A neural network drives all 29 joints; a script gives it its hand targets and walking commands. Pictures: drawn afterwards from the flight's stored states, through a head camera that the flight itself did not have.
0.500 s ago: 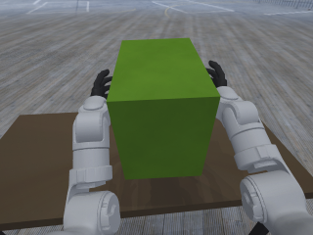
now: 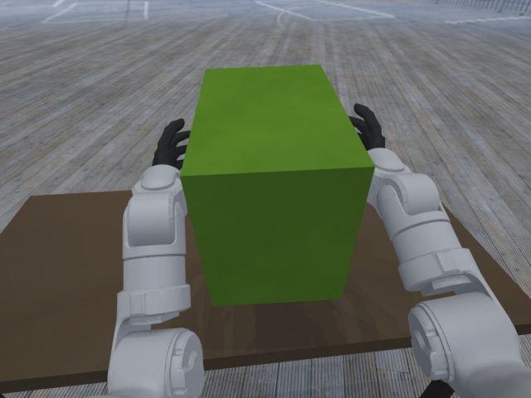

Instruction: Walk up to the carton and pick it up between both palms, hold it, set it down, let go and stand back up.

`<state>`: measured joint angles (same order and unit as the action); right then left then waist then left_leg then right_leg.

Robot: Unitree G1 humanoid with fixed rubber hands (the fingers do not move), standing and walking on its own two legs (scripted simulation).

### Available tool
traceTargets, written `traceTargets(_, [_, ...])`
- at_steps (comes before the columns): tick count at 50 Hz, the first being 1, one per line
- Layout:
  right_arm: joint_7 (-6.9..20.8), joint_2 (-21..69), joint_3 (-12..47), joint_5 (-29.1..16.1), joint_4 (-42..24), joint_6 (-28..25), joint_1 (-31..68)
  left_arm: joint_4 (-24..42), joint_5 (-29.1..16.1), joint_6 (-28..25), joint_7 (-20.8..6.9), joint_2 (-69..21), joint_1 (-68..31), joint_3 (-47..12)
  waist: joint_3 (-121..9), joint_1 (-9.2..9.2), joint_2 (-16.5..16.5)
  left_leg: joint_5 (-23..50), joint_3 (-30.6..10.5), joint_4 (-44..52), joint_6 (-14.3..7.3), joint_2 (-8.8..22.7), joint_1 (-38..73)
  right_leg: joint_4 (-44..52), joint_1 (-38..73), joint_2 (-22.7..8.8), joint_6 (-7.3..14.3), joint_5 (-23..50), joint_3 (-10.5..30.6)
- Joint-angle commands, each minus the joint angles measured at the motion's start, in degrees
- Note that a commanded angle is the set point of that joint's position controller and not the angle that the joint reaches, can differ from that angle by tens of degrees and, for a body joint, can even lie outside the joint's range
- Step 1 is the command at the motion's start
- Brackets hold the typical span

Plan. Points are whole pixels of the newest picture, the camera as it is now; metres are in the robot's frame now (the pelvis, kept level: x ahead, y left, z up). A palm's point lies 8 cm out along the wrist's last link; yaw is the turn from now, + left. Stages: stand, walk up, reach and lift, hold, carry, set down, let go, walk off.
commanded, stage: hold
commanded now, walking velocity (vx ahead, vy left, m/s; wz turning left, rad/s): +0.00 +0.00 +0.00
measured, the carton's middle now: (269, 177) +0.40 +0.00 +0.20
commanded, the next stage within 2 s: set down in 1.22 s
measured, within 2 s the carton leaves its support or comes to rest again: neither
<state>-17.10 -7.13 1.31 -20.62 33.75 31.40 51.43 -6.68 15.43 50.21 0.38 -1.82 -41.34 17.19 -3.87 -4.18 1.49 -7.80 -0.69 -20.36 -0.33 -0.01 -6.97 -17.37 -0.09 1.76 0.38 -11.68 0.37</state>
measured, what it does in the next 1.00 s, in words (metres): stands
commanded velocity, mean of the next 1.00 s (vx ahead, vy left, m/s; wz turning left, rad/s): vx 0.00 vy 0.00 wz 0.00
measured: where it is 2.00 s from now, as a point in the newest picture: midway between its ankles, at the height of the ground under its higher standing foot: outside the picture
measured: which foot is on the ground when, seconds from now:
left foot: down 0.00-1.00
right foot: down 0.00-1.00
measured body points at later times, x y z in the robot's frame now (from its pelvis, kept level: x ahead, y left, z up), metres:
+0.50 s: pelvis +0.00 +0.00 +0.00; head -0.07 +0.02 +0.45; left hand +0.38 +0.15 +0.24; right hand +0.39 -0.14 +0.25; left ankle +0.04 +0.11 -0.75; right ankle -0.02 -0.11 -0.75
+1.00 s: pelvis +0.00 +0.00 +0.00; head -0.07 +0.02 +0.44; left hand +0.37 +0.15 +0.24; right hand +0.39 -0.14 +0.25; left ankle +0.04 +0.11 -0.75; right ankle -0.02 -0.11 -0.75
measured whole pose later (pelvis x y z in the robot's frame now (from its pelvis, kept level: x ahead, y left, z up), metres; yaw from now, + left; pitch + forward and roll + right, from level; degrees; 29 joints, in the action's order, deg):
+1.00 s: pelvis +0.00 +0.00 +0.00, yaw +0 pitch -6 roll -1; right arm -17.1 -6.9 1.0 -20.5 33.3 31.6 51.1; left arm -6.5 15.3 50.3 0.4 -1.6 -41.2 17.0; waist -4.1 -4.2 1.5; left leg -8.0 -0.8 -20.3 -0.4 -0.1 -6.7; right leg -17.3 0.0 1.7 0.4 -11.7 0.5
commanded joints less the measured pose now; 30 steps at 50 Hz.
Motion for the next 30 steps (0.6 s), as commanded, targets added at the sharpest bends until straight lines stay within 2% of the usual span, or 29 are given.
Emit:
traceTargets(1, [5.7, 41.4, 19.4, -7.3, -17.9, -1.7, 44.6, 6.5, -9.6, -5.4, -6.6, -31.0, -46.4, -28.4, -23.3, -0.32, -2.4, 12.6, 0.4, -0.6, 1.7, -1.9, 17.0, 2.2, -4.5, 2.4, -5.4, 12.8, -1.8])
traceTargets(5, [5.7, 41.3, 19.0, -6.8, -16.4, -1.5, 44.7, 5.1, -8.7, -5.3, -7.0, -30.4, -46.4, -26.7, -22.2, 0.47, -1.3, 10.2, 0.6, 0.4, 1.2, -1.8, 15.9, 2.6, -4.2, 2.3, -5.4, 10.8, -1.7])
traceTargets(6, [5.9, 41.3, 18.8, -7.0, -16.4, -1.6, 44.9, 5.6, -8.9, -5.4, -6.9, -30.8, -47.0, -27.1, -22.8, 0.45, -2.4, 10.1, 0.5, 0.5, 1.5, -1.7, 15.6, 2.2, -4.3, 2.4, -5.2, 10.3, -1.9])
traceTargets(9, [6.0, 41.7, 18.4, -6.4, -15.8, -1.5, 45.4, 4.6, -8.7, -5.5, -7.0, -30.6, -47.5, -26.5, -22.3, 0.51, -1.6, 8.9, 0.9, 0.7, 1.0, -1.9, 15.2, 2.4, -4.6, 2.0, -5.5, 9.9, -1.6])
traceTargets(13, [6.2, 41.6, 17.9, -6.7, -14.8, -1.6, 45.8, 4.6, -8.8, -5.6, -6.8, -31.0, -48.5, -26.7, -23.0, 0.44, -3.2, 9.5, 0.7, 0.5, 1.5, -1.7, 15.0, 2.1, -4.4, 2.2, -5.1, 9.7, -1.7])
traceTargets(18, [6.0, 41.5, 17.3, -6.1, -13.1, -1.3, 45.2, 2.3, -8.2, -5.8, -7.0, -30.0, -47.3, -25.2, -21.4, 0.40, -1.4, 7.7, 0.8, 1.2, 0.8, -1.9, 14.5, 2.6, -4.7, 2.0, -5.5, 9.4, -1.4])
traceTargets(21, [6.1, 41.5, 17.8, -6.5, -14.5, -1.9, 45.8, 3.5, -8.4, -6.0, -7.0, -30.9, -47.4, -25.8, -23.2, 0.52, -2.2, 10.2, 0.8, 0.6, 1.4, -2.0, 15.0, 2.2, -3.7, 2.3, -5.3, 10.7, -1.6])
traceTargets(24, [5.8, 41.8, 18.4, -7.2, -15.6, -2.0, 45.5, 5.0, -9.4, -6.1, -6.9, -31.2, -48.0, -27.1, -24.0, -0.50, -2.7, 13.0, 0.6, -0.6, 1.9, -2.0, 16.6, 2.0, -3.4, 2.3, -5.5, 13.5, -1.7])
traceTargets(26, [5.4, 41.6, 19.6, -7.9, -18.2, -2.1, 45.4, 6.1, -9.5, -5.9, -7.0, -31.6, -46.7, -27.8, -25.7, -0.38, -3.1, 15.1, 0.5, -1.4, 2.1, -2.1, 17.5, 1.6, -2.7, 2.4, -5.6, 15.5, -1.6])
traceTargets(28, [5.3, 41.1, 19.2, -7.8, -17.1, -1.7, 44.5, 5.9, -9.2, -5.7, -7.0, -31.2, -46.8, -27.8, -23.9, -0.61, -3.4, 13.7, 0.4, -0.9, 2.2, -2.1, 17.1, 2.0, -3.6, 2.4, -5.6, 13.4, -1.8])
traceTargets(30, [5.5, 42.1, 19.3, -7.4, -17.7, -1.8, 45.2, 6.0, -9.1, -5.8, -6.9, -30.8, -47.3, -27.5, -23.3, -0.13, -2.0, 11.9, 0.4, -0.4, 1.6, -2.1, 16.0, 2.4, -4.0, 2.3, -5.7, 11.9, -1.8])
